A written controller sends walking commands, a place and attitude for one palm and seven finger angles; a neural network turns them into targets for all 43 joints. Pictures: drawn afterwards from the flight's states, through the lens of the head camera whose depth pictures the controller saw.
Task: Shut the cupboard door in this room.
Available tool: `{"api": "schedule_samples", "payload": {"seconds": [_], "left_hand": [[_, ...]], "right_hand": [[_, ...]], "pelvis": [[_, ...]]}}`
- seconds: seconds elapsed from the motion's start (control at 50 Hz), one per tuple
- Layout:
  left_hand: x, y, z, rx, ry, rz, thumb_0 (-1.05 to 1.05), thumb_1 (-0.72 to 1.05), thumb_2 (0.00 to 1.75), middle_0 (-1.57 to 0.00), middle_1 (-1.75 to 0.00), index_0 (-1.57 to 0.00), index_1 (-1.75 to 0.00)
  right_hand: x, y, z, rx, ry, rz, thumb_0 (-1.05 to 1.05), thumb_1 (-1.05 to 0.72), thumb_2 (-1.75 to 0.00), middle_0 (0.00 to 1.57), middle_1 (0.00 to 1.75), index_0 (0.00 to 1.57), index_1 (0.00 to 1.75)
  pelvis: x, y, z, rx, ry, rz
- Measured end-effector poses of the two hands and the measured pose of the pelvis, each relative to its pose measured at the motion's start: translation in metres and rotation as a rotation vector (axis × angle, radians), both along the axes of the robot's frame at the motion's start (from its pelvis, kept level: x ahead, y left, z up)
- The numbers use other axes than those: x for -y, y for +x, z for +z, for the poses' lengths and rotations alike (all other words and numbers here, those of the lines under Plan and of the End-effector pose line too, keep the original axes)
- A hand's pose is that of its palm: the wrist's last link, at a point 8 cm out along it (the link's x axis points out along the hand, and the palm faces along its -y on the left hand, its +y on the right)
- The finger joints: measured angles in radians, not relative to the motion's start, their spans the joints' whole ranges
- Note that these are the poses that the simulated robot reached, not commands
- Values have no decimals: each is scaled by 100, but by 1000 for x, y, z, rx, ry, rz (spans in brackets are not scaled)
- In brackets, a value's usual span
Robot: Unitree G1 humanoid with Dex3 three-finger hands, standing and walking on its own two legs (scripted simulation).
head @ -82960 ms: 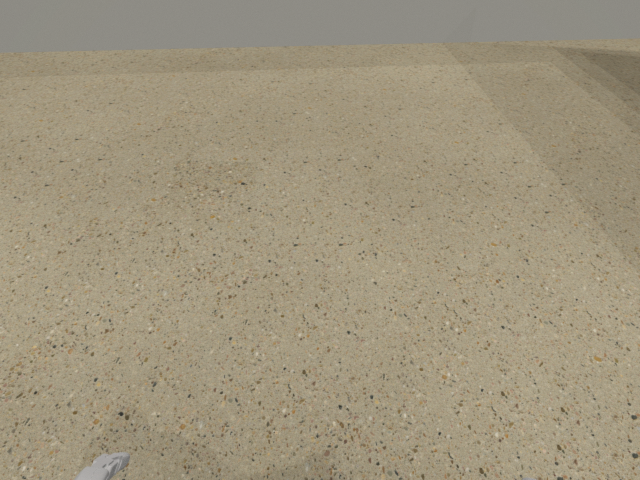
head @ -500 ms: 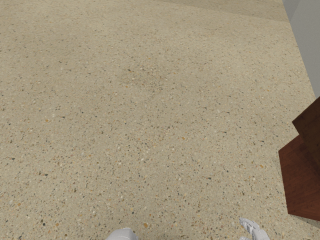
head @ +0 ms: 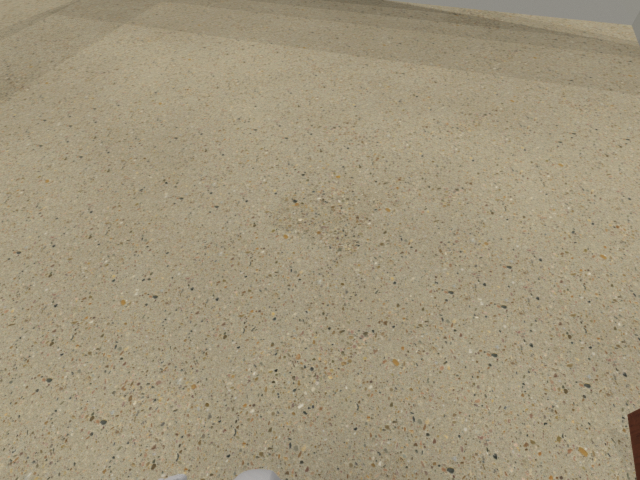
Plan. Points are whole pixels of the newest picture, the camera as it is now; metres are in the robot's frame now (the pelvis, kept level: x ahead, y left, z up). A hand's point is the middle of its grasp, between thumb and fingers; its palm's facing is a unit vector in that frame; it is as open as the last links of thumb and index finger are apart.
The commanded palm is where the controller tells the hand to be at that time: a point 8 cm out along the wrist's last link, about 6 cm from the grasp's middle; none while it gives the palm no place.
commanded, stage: walk to a spot facing it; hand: left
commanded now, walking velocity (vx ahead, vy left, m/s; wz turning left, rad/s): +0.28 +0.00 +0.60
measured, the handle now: out of the picture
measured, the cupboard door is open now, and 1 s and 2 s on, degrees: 19 19 19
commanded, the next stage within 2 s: turn to face it in 0.26 s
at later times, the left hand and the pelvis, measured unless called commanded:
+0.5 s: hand out of the picture +0.13 +0.27 -0.19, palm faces +0.30 -0.93 -0.21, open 7.4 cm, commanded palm none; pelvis +0.17 +0.07 -0.01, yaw +13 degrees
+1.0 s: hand (174, 369) +0.31 +0.26 -0.16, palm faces +0.02 -0.97 -0.23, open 7.3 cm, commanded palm none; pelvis +0.25 +0.07 +0.00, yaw -2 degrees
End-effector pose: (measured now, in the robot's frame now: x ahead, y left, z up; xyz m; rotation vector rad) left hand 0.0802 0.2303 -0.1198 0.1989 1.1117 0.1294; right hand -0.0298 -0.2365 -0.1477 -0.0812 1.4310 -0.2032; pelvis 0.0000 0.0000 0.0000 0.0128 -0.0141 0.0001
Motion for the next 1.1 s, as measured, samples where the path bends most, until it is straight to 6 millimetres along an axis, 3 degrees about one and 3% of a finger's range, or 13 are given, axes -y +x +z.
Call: {"api": "schedule_samples", "payload": {"seconds": [0.1,0.18,0.24,0.32,0.38,0.42,0.52,0.6,0.8,0.86,0.94,1.1], "left_hand": [[2,-24,-3,-116,-14,122,0,94,90,-20,-30,-20,-30],[4,-42,-9,-204,-47,204,0,93,90,-20,-30,-20,-30],[4,-53,-16,-265,-77,266,0,93,90,-20,-30,-20,-30],[-6,-58,-29,-336,-115,337,0,92,90,-20,-30,-20,-30],[-27,-49,-46,-370,-131,372,0,91,90,-20,-30,-20,-30],[-46,-31,-51,-362,-112,376,1,91,90,-20,-30,-20,-30],[-87,43,-36,-220,-47,346,1,92,90,-20,-29,-20,-30],[-100,96,-20,-139,-33,300,0,92,90,-19,-29,-19,-30],[-92,190,-12,-110,-21,149,0,91,90,-19,-29,-20,-30],[-84,210,-17,-106,-2,101,0,91,90,-20,-29,-20,-30],[-79,222,-13,-122,6,64,0,91,90,-20,-29,-20,-30],[-94,238,-14,-181,-1,2,0,91,90,-20,-30,-20,-30]], "right_hand": [[12,88,20,72,-27,89,1,-91,-90,20,30,19,30],[4,165,26,128,-35,190,1,-91,-90,20,30,19,30],[-14,226,28,178,-33,280,1,-91,-90,20,30,19,30],[-53,308,29,272,-31,392,1,-91,-90,20,30,19,30],[-81,359,22,376,-45,446,1,-91,-90,20,30,19,30],[-95,376,22,401,-56,460,1,-91,-90,20,30,19,30],[-117,381,30,365,-55,454,1,-91,-90,20,30,19,30],[-126,370,30,323,-29,386,0,-92,-90,20,30,20,30],[-84,346,12,212,-53,183,0,-93,-90,21,30,20,30],[-66,334,0,164,-57,120,0,-92,-90,21,30,20,30],[-53,324,4,104,-82,73,1,-92,-90,20,30,19,30],[-61,341,26,159,-119,16,1,-91,-90,20,30,19,30]], "pelvis": [[6,39,11,-21,-10,70],[1,67,11,-25,-24,128],[-9,89,8,-23,-36,167],[-31,119,-3,-15,-38,209],[-55,143,-21,-14,-51,233],[-64,152,-23,-4,-40,244],[-77,173,-8,-5,-32,228],[-84,190,3,0,-38,202],[-79,231,-1,-8,-23,70],[-71,242,-9,-21,-19,26],[-70,248,-4,-31,-20,-7],[-85,261,5,-38,-12,-89]]}}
